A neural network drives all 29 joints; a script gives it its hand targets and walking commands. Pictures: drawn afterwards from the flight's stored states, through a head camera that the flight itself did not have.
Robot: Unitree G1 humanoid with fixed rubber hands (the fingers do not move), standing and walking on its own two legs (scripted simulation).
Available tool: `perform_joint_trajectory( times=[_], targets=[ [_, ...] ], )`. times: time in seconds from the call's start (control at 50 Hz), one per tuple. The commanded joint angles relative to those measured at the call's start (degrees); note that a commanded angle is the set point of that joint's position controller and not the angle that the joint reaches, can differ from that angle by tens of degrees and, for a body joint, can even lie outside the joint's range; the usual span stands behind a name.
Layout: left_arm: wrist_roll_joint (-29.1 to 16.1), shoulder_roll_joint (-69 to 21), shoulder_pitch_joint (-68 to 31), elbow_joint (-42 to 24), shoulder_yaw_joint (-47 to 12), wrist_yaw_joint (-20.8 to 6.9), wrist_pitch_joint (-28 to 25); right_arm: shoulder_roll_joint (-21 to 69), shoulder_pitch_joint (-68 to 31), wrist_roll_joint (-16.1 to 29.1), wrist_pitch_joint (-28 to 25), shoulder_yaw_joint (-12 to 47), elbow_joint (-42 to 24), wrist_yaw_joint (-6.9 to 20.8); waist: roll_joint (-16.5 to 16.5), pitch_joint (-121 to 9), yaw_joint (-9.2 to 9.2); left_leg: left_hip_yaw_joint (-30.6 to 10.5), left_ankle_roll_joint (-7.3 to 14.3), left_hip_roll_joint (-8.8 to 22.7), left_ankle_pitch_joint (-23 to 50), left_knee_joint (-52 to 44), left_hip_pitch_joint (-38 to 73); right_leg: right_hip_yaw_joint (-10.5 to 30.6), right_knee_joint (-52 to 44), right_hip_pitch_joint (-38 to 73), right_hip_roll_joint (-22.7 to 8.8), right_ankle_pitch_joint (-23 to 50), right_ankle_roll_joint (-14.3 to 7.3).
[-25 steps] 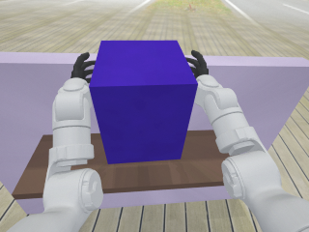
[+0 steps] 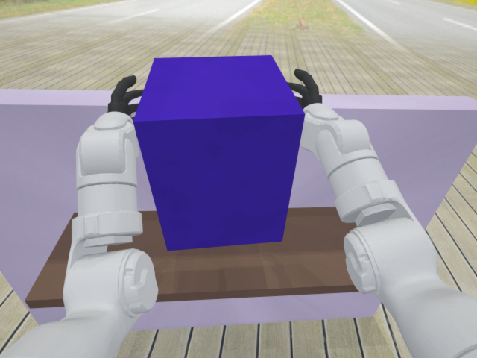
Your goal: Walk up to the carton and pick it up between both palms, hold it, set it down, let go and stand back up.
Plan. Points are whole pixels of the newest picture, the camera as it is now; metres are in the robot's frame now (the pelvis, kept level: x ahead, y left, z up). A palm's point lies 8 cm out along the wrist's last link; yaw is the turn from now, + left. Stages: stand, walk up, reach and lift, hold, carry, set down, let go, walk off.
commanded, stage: hold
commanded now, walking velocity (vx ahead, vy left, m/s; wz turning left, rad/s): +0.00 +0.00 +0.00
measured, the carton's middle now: (219, 152) +0.38 +0.01 +0.22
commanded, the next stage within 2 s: none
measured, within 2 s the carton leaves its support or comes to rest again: neither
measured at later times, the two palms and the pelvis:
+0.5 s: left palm (121, 121) +0.37 +0.16 +0.29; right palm (309, 112) +0.37 -0.14 +0.30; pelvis +0.00 +0.00 +0.00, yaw +0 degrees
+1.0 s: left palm (120, 121) +0.37 +0.16 +0.29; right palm (308, 113) +0.37 -0.13 +0.30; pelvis +0.00 +0.00 +0.00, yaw +0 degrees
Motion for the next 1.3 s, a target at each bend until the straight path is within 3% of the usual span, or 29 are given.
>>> perform_joint_trajectory(
  times=[0.0, 0.16, 0.94, 1.28],
  targets=[
    [-9.78, -32.84, -44.97, -6.88, -24.12, -7.92, -5.69, 39.98, -41.70, 7.84, -0.67, 10.97, -17.26, 7.22, 2.63, -19.53, -0.58, 1.22, -2.24, -4.88, 12.26, -1.75, 2.64, 1.76, -0.20, 6.14, 4.00, 8.83, 3.31],
    [-9.73, -32.15, -46.36, -4.88, -22.49, -8.07, -6.09, 39.66, -42.80, 7.93, -0.45, 9.88, -15.02, 7.43, 2.53, -19.46, -0.28, 1.17, -2.21, -4.86, 11.43, -1.96, 1.61, 1.81, -0.17, 6.01, 3.94, 7.76, 3.23],
    [-10.20, -33.01, -45.65, -7.24, -23.65, -7.85, -5.43, 39.29, -42.87, 9.13, 0.13, 10.93, -19.02, 7.03, 3.09, -21.55, -0.52, 0.68, -2.81, -4.94, 15.21, -0.66, 2.48, 1.86, 0.66, 7.37, 4.30, 11.63, 3.13],
    [-9.85, -32.29, -46.06, -4.68, -22.26, -8.06, -5.72, 39.48, -43.50, 8.58, 0.13, 10.15, -17.34, 7.08, 2.37, -20.22, -0.17, 0.88, -2.15, -5.01, 12.21, -1.40, 1.19, 2.07, 0.20, 6.59, 3.96, 9.48, 3.25]
  ],
)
